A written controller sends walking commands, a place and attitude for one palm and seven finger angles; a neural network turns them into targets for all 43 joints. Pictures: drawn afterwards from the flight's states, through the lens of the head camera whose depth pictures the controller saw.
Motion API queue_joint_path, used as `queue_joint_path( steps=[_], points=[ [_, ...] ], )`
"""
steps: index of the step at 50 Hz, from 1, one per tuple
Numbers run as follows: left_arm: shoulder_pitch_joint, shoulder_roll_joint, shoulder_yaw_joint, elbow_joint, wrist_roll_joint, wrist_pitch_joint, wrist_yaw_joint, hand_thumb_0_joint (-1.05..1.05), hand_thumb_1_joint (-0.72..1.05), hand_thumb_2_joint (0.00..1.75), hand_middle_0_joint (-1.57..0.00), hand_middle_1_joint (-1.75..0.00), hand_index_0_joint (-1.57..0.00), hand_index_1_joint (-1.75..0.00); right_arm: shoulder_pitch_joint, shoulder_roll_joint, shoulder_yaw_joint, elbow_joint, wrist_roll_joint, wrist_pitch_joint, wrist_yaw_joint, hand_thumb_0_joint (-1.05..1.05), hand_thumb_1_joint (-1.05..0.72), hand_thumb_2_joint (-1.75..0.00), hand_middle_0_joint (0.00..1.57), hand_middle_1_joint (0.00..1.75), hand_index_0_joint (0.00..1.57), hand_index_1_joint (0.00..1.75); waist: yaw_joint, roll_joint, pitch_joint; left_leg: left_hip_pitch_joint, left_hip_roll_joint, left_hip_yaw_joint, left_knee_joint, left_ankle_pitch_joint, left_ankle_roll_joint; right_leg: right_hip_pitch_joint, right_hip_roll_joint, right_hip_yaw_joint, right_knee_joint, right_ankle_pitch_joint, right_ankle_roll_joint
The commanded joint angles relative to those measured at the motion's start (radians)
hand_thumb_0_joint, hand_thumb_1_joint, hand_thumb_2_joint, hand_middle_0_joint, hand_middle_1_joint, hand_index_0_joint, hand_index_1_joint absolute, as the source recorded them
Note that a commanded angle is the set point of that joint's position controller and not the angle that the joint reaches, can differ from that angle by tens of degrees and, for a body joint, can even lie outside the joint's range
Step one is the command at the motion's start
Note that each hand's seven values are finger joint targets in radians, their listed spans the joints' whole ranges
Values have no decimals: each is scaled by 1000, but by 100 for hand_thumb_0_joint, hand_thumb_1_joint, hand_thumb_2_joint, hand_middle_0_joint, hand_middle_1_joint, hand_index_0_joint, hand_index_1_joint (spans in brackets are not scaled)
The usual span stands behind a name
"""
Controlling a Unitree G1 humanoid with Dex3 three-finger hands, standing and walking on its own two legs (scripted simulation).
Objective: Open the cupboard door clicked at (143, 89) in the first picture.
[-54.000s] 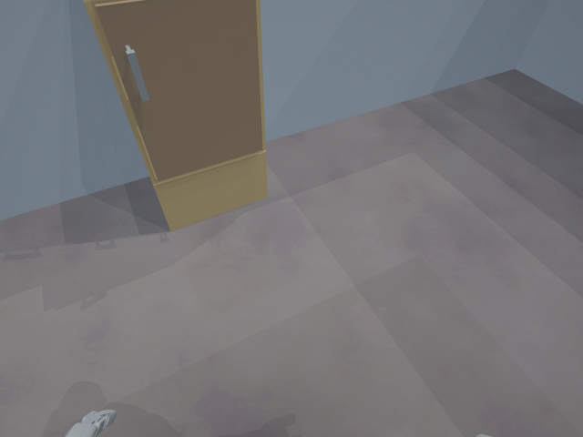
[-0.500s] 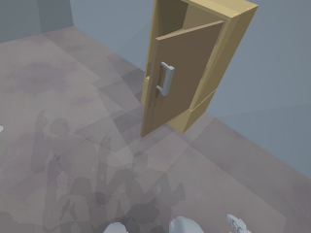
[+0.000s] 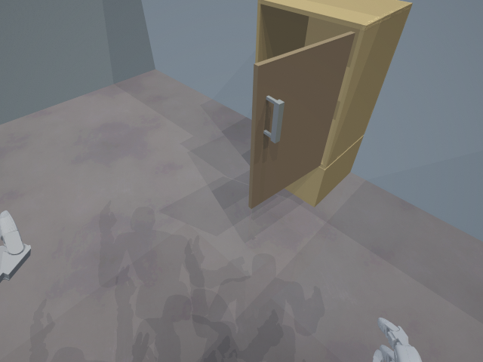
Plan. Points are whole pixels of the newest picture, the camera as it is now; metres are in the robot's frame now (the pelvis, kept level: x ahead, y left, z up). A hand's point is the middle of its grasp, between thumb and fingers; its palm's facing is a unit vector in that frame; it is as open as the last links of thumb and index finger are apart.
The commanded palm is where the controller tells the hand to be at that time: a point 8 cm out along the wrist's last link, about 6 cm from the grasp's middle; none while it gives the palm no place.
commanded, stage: stop stepping back and stand still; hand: left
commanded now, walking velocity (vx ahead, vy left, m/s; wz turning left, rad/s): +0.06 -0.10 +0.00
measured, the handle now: (272, 119) +0.80 -0.05 -0.02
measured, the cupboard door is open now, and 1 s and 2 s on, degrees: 83 83 83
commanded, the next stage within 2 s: let the arm hang, fingers relaxed in 0.64 s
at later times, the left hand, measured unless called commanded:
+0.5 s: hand (54, 247) +0.21 +0.25 +0.17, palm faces +0.41 -0.76 -0.51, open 7.4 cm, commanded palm +0.15 +0.29 +0.19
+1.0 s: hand out of the picture +0.08 +0.19 -0.14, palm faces +0.01 -0.97 -0.24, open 7.4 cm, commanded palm none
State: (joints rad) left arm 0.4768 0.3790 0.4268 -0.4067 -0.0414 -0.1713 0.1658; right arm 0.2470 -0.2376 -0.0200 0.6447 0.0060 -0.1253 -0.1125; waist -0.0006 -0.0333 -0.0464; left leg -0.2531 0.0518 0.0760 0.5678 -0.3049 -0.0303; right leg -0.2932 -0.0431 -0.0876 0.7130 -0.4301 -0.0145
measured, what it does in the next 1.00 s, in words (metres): steps on the spot: left foot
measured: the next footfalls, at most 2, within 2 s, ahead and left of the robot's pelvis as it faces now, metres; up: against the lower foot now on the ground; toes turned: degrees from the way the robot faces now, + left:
left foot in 0.40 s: +0.07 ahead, +0.11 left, +0.00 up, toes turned +5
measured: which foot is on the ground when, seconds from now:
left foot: down 0.00-0.10, up 0.12-0.38, down 0.40-1.00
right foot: down 0.00-1.00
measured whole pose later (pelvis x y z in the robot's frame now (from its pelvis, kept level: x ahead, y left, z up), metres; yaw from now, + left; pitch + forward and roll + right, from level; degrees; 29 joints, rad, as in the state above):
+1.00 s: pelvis +0.00 +0.00 +0.00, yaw +2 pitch +0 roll +1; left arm 0.28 0.18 0.00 0.74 0.03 0.05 0.00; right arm 0.18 -0.25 0.02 0.88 -0.03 0.02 0.01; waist -0.03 0.03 0.05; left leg -0.32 -0.02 0.07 0.57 -0.24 0.03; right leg -0.28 -0.02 -0.14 0.62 -0.34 -0.06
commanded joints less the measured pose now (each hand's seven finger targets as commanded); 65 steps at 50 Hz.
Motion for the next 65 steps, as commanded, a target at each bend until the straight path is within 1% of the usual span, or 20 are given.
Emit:
queue_joint_path(
  steps=[1, 3, 4, 6, 9, 11, 14, 17, 20, 22, 30, 36, 37, 39, 41, 44, 46, 50, 54, 65],
  points=[
    [-136, 266, 124, -392, 26, -97, -9, 0, 90, 90, -20, -30, -20, -30, -127, -89, -18, -145, -14, -73, 25, 0, -90, -90, 20, 30, 20, 30, -14, 357, 84, 0, 255, -280, -259, 143, 199, -102, 9, 10, 37, -83, 16],
    [-28, 258, 141, -411, 22, -91, -2, 0, 90, 90, -20, -30, -20, -30, -112, -99, -21, -159, -4, -70, 39, 0, -90, -90, 20, 30, 20, 30, 11, 365, 29, -114, 179, -119, -150, 59, 145, 133, 36, -19, -127, 40, 9],
    [40, 259, 152, -390, 19, -82, 2, 0, 90, 90, -20, -30, -20, -30, -110, -96, -29, -164, 2, -65, 44, 0, -90, -90, 20, 30, 20, 30, 25, 249, -5, -199, 109, -45, -16, -8, 114, 249, 22, 42, -203, 53, -10],
    [83, 274, 176, -350, -6, -63, 2, 0, 90, 90, -20, -30, -20, -30, -132, -72, -45, -185, 14, -54, 50, 0, -90, -90, 20, 30, 20, 30, 22, -234, 7, -377, -65, -19, 504, -228, 44, 206, -291, 582, -483, 49, -143],
    [132, 241, 197, -243, -15, -92, 0, 0, 90, 90, -20, -30, -20, -30, -83, -57, -30, -125, 0, -41, 52, 0, -90, -90, 20, 30, 20, 30, -25, 37, 19, -360, 7, -94, 588, -52, 21, 146, -264, 409, -432, 361, -147],
    [119, 211, 177, -180, -12, -102, -1, 0, 90, 90, -20, -30, -20, -30, -97, -51, -25, -130, 2, -25, 46, 0, -90, -90, 20, 30, 20, 30, -28, -8, 18, -293, 21, -56, 425, -13, 18, 142, -229, 268, -390, 538, -137],
    [75, 195, 144, -117, -5, -101, 8, 0, 90, 90, -20, -30, -20, -30, -105, -59, -19, -132, 5, -29, 36, 0, -90, -90, 20, 30, 20, 30, -6, -126, 5, -132, -7, 8, 154, 19, 43, 124, -178, 179, -393, 437, -105],
    [46, 185, 102, -160, -5, -99, 9, 0, 90, 90, -20, -30, -20, -30, -114, -76, -19, -132, -6, -46, 36, 0, -90, -90, 20, 30, 20, 30, 1, -32, -10, 20, -23, 17, -92, 113, 61, 129, -154, 177, -369, 349, -59],
    [6, 204, 90, -288, 2, -103, 6, 0, 90, 90, -20, -30, -20, -30, -126, -113, -37, -153, -6, -48, 37, 0, -90, -90, 20, 30, 20, 30, 14, 139, -41, 139, 120, -169, -189, 267, 117, 72, -67, 131, -238, 258, 29],
    [15, 221, 108, -304, 11, -98, 10, 0, 90, 90, -20, -30, -20, -30, -130, -113, -35, -164, 6, -42, 41, 0, -90, -90, 20, 30, 20, 30, 19, 112, -24, 81, 128, -164, -137, 366, 124, 103, -31, 137, -255, 342, 53],
    [146, 213, 149, -247, -16, -75, 9, 0, 90, 90, -20, -30, -20, -30, -119, -84, -29, -176, 14, -11, 44, 0, -90, -90, 20, 30, 20, 30, -6, 74, -76, 58, 51, -81, -90, 351, 56, 173, -83, 169, -300, 522, -3],
    [108, 193, 105, -208, -22, -55, -1, 0, 90, 90, -20, -30, -20, -30, -141, -89, -22, -187, 15, 3, 37, 0, -90, -90, 20, 30, 20, 30, -7, 49, -22, 59, 56, -95, -133, 272, 60, 107, -67, 160, -344, 377, 4],
    [-22, 47, -309, 530, 87, 69, -142, 0, 90, 90, -20, -30, -20, -30, -175, -255, -56, 46, -1, -43, 128, 0, -90, -90, 20, 30, 20, 30, -51, 99, 20, -35, 100, -146, -7, 387, 86, -9, -112, 65, -155, 459, -16],
    [-16, -25, -301, 558, 67, 168, -164, 0, 90, 90, -20, -30, -20, -30, -87, -178, -40, 26, -1, 48, 118, 0, -90, -90, 20, 30, 20, 30, -26, 102, -15, -87, 123, -166, -87, 306, 115, 20, -52, 81, -117, 258, -2],
    [-75, -27, -318, 649, 71, 164, -164, 0, 90, 90, -20, -30, -20, -30, -108, -163, -17, 32, -19, 61, 115, 0, -90, -90, 20, 30, 20, 30, 1, 7, -43, -171, 134, -241, -116, 257, 145, 77, -41, 93, -115, 203, -6],
    [-166, 33, -330, 818, 79, 150, -162, 0, 90, 90, -20, -30, -20, -30, -105, -167, -11, 70, -26, 82, 112, 0, -90, -90, 20, 30, 20, 30, -4, -223, -68, -60, 27, -146, -15, 212, 90, 77, -144, 172, -269, 364, -61],
    [-225, 26, -349, 936, 70, 155, -153, 0, 90, 90, -20, -30, -20, -30, -87, -141, -9, 116, -33, 107, 113, 0, -90, -90, 20, 30, 20, 30, -21, -148, -33, -7, -7, -101, 12, 181, 66, 34, -187, 183, -288, 411, -105],
    [-232, -18, -390, 1138, 55, 168, -141, 0, 90, 90, -20, -30, -20, -30, -72, -99, 20, 210, -36, 128, 110, 0, -90, -90, 20, 30, 20, 30, -8, 132, 26, 6, 47, -163, -147, 270, 78, 70, -86, 115, -286, 234, -37],
    [-184, -68, -384, 1305, 50, 164, -137, 0, 90, 90, -20, -30, -20, -30, -45, -56, 19, 296, -36, 134, 97, 0, -90, -90, 20, 30, 20, 30, -2, 221, 38, -10, 38, -156, -204, 93, 72, 127, -89, 128, -368, 154, -50],
    [-184, -96, -400, 1497, 47, 160, -132, 0, 90, 90, -20, -30, -20, -30, 83, -24, 14, 447, -28, 138, 84, 0, -90, -90, 20, 30, 20, 30, -16, 30, 104, 42, 49, -143, -242, 88, 72, 81, -85, 104, -440, 100, -54]
  ],
)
